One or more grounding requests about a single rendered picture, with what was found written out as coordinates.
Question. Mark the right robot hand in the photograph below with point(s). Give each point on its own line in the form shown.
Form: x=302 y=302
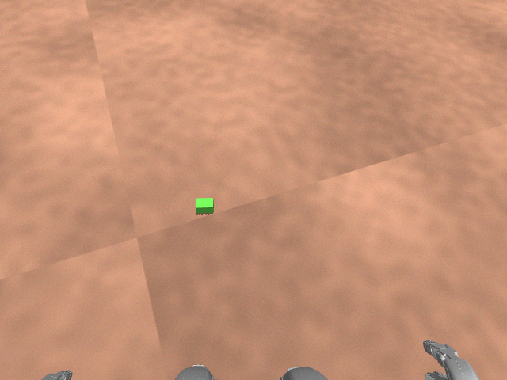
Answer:
x=447 y=357

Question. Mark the small box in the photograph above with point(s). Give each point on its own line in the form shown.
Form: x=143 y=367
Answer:
x=204 y=205

